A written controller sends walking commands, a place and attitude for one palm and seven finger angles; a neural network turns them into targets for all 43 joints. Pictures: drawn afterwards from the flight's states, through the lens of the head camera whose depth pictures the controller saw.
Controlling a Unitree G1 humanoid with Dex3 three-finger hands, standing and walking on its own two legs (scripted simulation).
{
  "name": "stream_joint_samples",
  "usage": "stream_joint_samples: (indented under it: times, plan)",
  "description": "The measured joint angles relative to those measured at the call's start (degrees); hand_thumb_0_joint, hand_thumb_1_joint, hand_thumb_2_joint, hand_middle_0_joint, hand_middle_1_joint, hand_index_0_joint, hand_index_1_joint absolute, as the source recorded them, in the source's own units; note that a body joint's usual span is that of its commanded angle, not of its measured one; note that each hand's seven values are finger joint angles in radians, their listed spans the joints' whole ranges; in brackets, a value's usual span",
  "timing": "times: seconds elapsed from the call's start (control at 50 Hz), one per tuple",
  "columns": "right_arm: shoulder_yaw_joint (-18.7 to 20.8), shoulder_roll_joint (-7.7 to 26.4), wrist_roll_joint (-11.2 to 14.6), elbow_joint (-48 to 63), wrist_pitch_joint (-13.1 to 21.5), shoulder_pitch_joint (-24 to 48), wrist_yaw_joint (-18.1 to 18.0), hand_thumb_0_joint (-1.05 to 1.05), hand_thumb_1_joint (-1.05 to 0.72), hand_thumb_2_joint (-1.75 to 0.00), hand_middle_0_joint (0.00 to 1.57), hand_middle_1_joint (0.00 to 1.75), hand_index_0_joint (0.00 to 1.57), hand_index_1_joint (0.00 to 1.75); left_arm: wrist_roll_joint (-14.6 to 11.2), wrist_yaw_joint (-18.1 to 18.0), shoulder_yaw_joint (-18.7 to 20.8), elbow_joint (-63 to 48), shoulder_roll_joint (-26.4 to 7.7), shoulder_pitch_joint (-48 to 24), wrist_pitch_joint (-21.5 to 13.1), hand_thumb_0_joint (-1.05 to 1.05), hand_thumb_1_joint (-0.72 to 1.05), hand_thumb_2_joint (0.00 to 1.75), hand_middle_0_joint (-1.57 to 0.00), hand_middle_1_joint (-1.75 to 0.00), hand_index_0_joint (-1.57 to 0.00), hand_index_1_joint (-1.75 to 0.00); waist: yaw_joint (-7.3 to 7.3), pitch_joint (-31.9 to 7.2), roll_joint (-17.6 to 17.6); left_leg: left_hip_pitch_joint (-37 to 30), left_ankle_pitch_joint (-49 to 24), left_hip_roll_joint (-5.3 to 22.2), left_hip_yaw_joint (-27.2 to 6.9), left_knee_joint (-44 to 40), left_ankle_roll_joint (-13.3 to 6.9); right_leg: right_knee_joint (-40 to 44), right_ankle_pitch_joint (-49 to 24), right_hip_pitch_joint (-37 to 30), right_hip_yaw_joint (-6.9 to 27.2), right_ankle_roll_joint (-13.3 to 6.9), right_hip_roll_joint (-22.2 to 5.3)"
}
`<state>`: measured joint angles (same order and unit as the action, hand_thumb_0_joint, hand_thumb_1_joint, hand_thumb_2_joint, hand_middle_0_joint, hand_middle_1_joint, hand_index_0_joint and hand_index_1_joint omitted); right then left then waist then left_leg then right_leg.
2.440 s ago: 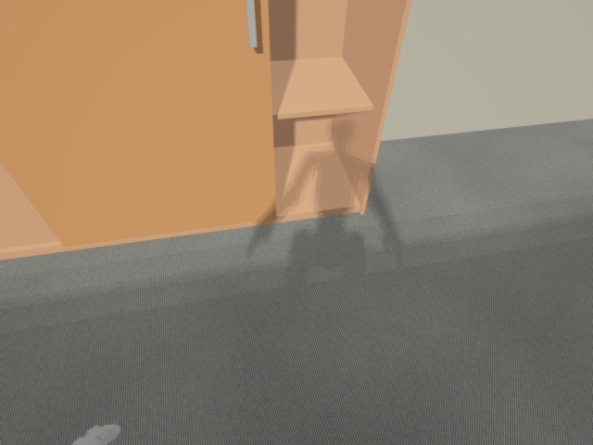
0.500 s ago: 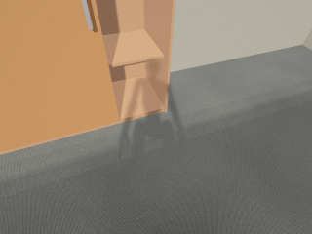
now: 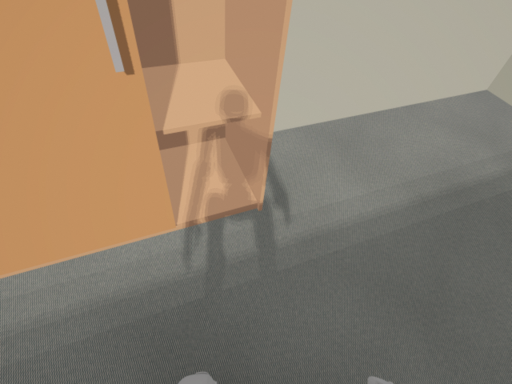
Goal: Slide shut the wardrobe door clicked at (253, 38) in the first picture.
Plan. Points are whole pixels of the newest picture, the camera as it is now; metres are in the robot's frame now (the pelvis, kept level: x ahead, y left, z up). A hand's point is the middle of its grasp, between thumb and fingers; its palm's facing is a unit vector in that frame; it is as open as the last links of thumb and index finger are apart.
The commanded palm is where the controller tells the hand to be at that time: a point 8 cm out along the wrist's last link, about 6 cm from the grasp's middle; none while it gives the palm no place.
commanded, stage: walk to a spot facing it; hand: left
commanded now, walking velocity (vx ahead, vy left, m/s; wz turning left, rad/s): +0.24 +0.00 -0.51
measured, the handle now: (108, 26) +0.76 +0.42 +0.17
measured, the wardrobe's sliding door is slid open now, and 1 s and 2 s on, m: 0.40 0.40 0.40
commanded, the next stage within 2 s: turn to face it in 0.14 s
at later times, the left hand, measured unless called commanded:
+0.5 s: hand (182, 308) +0.27 +0.17 -0.16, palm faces -0.12 -0.97 -0.19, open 7.4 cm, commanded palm none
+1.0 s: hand (113, 350) +0.19 +0.28 -0.17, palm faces +0.24 -0.95 -0.22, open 7.4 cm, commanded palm none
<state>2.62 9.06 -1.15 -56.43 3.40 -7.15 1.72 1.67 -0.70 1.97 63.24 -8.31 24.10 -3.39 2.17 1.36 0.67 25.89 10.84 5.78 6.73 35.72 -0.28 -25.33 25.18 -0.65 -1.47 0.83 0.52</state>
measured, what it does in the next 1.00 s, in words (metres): walks ahead: right foot, then left foot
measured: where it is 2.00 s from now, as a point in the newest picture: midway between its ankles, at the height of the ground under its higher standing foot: outside the picture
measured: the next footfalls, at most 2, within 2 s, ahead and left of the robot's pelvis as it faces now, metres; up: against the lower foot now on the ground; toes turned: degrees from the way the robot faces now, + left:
right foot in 0.50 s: +0.24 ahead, -0.12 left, +0.00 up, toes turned -12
left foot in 0.86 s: +0.21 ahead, +0.14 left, +0.00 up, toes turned +16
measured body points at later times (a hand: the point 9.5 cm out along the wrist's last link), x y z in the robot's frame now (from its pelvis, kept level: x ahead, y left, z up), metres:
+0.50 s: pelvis +0.15 +0.01 +0.01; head +0.17 +0.00 +0.46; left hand +0.28 +0.22 -0.14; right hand +0.05 -0.19 -0.15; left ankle +0.10 +0.10 -0.72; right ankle +0.20 -0.11 -0.72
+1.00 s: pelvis +0.16 +0.05 +0.01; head +0.18 +0.10 +0.46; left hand +0.18 +0.33 -0.15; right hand +0.28 -0.20 -0.11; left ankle +0.17 +0.13 -0.72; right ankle +0.18 -0.10 -0.64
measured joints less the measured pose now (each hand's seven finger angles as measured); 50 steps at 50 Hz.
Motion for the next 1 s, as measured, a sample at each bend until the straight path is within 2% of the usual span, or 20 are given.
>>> stream_joint_samples:
  times: [0.02,0.06,0.1,0.16,0.24,0.3,0.36,0.44,0.48,0.52,0.58,0.64,0.7,0.8,0.84,0.86,0.88,0.92,0.96,1.0]
  plan:
    - [-0.02,-0.3,-0.35,0.13,0.67,0.34,-0.31,0.0,-0.9,-0.9,0.2,0.3,0.2,0.3,-0.25,0.04,0.27,0.29,-0.21,0.01,0.35,0.0,0.9,0.9,-0.2,-0.3,-0.2,-0.3,-0.21,0.35,0.58,-0.36,0.55,-0.5,0.59,0.99,-1.18,-6.19,2.13,2.09,0.21,-0.47,-0.8]
    - [-0.41,-1.01,-0.54,0.42,1.3,0.29,-0.84,0.0,-0.9,-0.9,0.2,0.3,0.2,0.3,-0.56,0.16,0.66,0.7,-0.84,-1.01,1.39,0.0,0.9,0.9,-0.2,-0.3,-0.2,-0.3,-0.26,1.36,1.45,-1.5,3.57,-0.7,2.31,3.97,-2.78,-25.16,4.26,9.37,1.76,-2.0,-1.02]
    - [-0.75,-1.61,-0.5,0.21,1.29,-1.08,-1.37,0.0,-0.9,-0.9,0.2,0.3,0.2,0.3,-0.48,0.23,1.07,0.49,-1.52,-2.16,2.03,0.01,0.91,0.9,-0.2,-0.3,-0.2,-0.3,-0.45,1.52,1.56,-4.65,4.83,-0.57,3.9,2.44,-3.06,-39.71,1.66,16.81,1.25,-2.62,-1.22]
    - [0.51,-1.64,0.33,-0.09,1.99,-3.75,-3.04,-0.02,-0.94,-0.9,0.2,0.3,0.21,0.3,-0.01,0.74,2.07,-1.24,-2.55,-4.57,2.86,0.01,0.91,0.9,-0.2,-0.3,-0.2,-0.3,-0.97,1.59,1.7,-9.92,4.19,-0.99,6.05,-3.2,-3.05,-47.12,-4.51,25.8,-0.4,-2.01,-2.9]
    - [0.39,-0.03,0.15,-1.85,1.57,-7.0,-3.54,-0.02,-0.95,-0.9,0.2,0.3,0.21,0.3,0.29,1.1,3.22,-4.59,-3.6,-7.84,4.12,0.01,0.91,0.9,-0.2,-0.3,-0.2,-0.3,-1.01,1.26,1.95,-14.91,3.65,-1.59,8.57,-8.94,-3.17,-45.59,-10.35,33.72,-1.36,-0.51,-4.55]
    - [0.06,0.24,0.1,-3.36,0.87,-9.32,-3.64,-0.02,-0.94,-0.9,0.2,0.3,0.21,0.3,0.33,1.07,3.44,-5.97,-3.87,-10.12,4.79,0.0,0.91,0.9,-0.2,-0.3,-0.2,-0.3,-1.61,1.21,1.97,-17.53,4.23,-1.96,9.87,-11.08,-3.0,-40.89,-13.48,35.96,-1.71,0.29,-5.28]
    - [-0.41,-0.12,-0.13,-4.79,0.38,-11.61,-3.48,-0.01,-0.93,-0.9,0.2,0.3,0.2,0.3,0.3,0.63,2.58,-6.28,-3.47,-12.49,4.87,0.0,0.91,0.9,-0.19,-0.3,-0.2,-0.3,-3.14,1.64,1.51,-19.29,5.13,-2.35,9.74,-11.83,-2.7,-30.05,-14.64,33.48,-2.42,0.3,-5.76]
    - [-0.98,-1.49,-0.26,-6.83,-0.76,-14.67,-3.05,0.0,-0.91,-0.9,0.2,0.3,0.2,0.3,0.12,0.11,1.05,-6.3,-2.15,-15.09,4.39,0.0,0.91,0.9,-0.19,-0.3,-0.2,-0.3,-5.42,1.99,0.83,-19.87,7.76,-2.78,8.11,-9.53,-1.8,-15.74,-13.31,26.15,-3.37,0.11,-5.13]
    - [-1.1,-2.25,-0.12,-7.81,-1.69,-16.26,-2.81,0.0,-0.91,-0.9,0.2,0.3,0.2,0.3,0.0,0.04,0.47,-6.54,-1.3,-15.7,4.0,0.0,0.91,0.9,-0.2,-0.3,-0.2,-0.3,-5.94,1.6,0.52,-19.31,10.07,-2.89,7.15,-6.59,-1.05,-9.42,-15.1,21.58,-4.24,0.23,-4.56]
    - [-1.02,-2.54,0.26,-8.54,-2.75,-16.88,-2.5,0.0,-0.91,-0.9,0.2,0.3,0.2,0.3,0.04,-0.2,0.14,-6.65,-0.05,-16.34,3.11,0.0,0.91,0.9,-0.2,-0.3,-0.2,-0.3,-5.89,1.53,-0.88,-16.93,12.92,-2.02,5.34,-0.86,-0.37,-7.62,-12.4,19.52,-5.52,-1.3,-4.04]
    - [-0.54,-2.55,0.69,-8.04,-4.65,-15.44,-2.44,0.01,-0.91,-0.9,0.2,0.3,0.2,0.3,-0.2,-0.39,-0.67,-7.45,1.73,-17.06,2.4,0.0,0.91,0.9,-0.2,-0.3,-0.2,-0.3,-6.22,2.64,-2.76,-9.36,20.34,-2.45,-0.61,16.29,0.57,-8.85,-10.38,18.76,-8.15,-2.17,-4.54]
    - [0.07,-2.26,0.65,-6.78,-5.8,-13.11,-1.92,0.01,-0.9,-0.9,0.2,0.3,0.2,0.3,-0.76,-1.29,0.1,-8.7,2.1,-16.69,2.37,-0.01,0.92,0.9,-0.2,-0.3,-0.21,-0.3,-5.43,2.49,-2.6,-3.28,18.91,-2.4,-2.53,27.43,1.49,-6.77,-11.23,16.98,-9.98,-1.97,-5.41]
    - [0.86,-1.24,0.43,-4.65,-6.33,-10.61,-1.43,0.01,-0.9,-0.9,0.2,0.3,0.2,0.3,-0.23,-1.57,0.46,-9.03,0.87,-16.23,3.2,-0.02,0.93,0.9,-0.2,-0.3,-0.21,-0.3,-5.18,1.43,-1.97,-0.63,16.56,-1.49,-2.53,27.54,2.14,-5.2,-11.65,15.84,-11.85,-1.4,-6.47]
    - [1.71,1.15,0.18,-0.72,-6.17,-6.81,-1.01,0.01,-0.91,-0.9,0.2,0.3,0.2,0.3,0.37,-1.38,1.34,-9.32,-1.87,-15.39,4.68,-0.01,0.92,0.9,-0.2,-0.3,-0.21,-0.3,-4.11,0.82,-0.27,-2.57,15.15,-0.67,-1.03,15.77,2.27,-7.08,-10.44,15.97,-14.61,0.18,-8.9]
    - [1.84,2.31,0.04,0.87,-5.75,-5.8,-0.94,0.0,-0.91,-0.9,0.2,0.3,0.2,0.3,0.23,-1.17,1.75,-9.68,-3.08,-14.78,5.16,-0.01,0.91,0.9,-0.2,-0.3,-0.21,-0.3,-3.6,0.93,0.43,-5.1,11.71,-0.98,-0.36,8.43,2.11,-10.04,-8.96,16.92,-15.54,1.17,-10.23]
    - [1.93,3.0,-0.06,1.68,-5.3,-5.55,-0.88,0.0,-0.91,-0.9,0.2,0.3,0.2,0.3,-0.02,-1.01,1.96,-9.92,-3.67,-14.27,5.49,-0.01,0.91,0.9,-0.2,-0.3,-0.21,-0.3,-3.46,0.8,0.65,-6.12,9.42,-1.46,-0.57,4.9,0.95,-12.49,-7.76,17.97,-15.84,1.7,-11.06]
    - [2.03,3.25,-0.19,2.18,-4.85,-5.03,-0.92,0.0,-0.91,-0.9,0.2,0.3,0.2,0.3,-0.25,-0.88,2.3,-9.9,-4.42,-13.97,6.05,0.0,0.91,0.9,-0.2,-0.3,-0.21,-0.3,-3.27,0.9,1.41,-5.35,9.33,-2.22,-0.57,5.68,-0.7,-16.52,-3.1,19.91,-14.29,2.38,-11.44]
    - [1.73,3.45,-0.4,2.98,-4.16,-4.35,-1.1,0.0,-0.91,-0.9,0.2,0.3,0.2,0.3,-0.2,-0.75,2.81,-9.47,-5.72,-13.42,7.32,0.0,0.91,0.9,-0.2,-0.3,-0.2,-0.3,-3.06,1.31,2.16,-4.85,10.04,-3.01,-0.69,6.39,-2.68,-26.97,3.45,24.49,-8.58,2.4,-9.5]
    - [1.35,3.5,-0.46,3.38,-3.83,-4.5,-1.62,0.0,-0.91,-0.9,0.2,0.3,0.2,0.3,-0.14,-0.51,3.28,-8.71,-6.43,-13.19,7.91,0.0,0.91,0.9,-0.2,-0.3,-0.2,-0.3,-3.19,1.37,2.23,-5.77,8.79,-3.8,-1.45,3.6,-3.19,-35.27,2.43,28.03,-4.82,2.42,-7.47]
    - [0.92,3.51,-0.35,3.3,-3.75,-4.82,-2.14,0.0,-0.9,-0.9,0.2,0.3,0.2,0.3,-0.18,-0.12,3.39,-8.35,-6.74,-13.06,7.68,0.0,0.91,0.9,-0.2,-0.3,-0.2,-0.3,-3.02,1.54,2.12,-7.4,6.39,-4.8,-2.24,-0.57,-3.31,-39.74,-1.45,30.13,-2.65,2.8,-6.44]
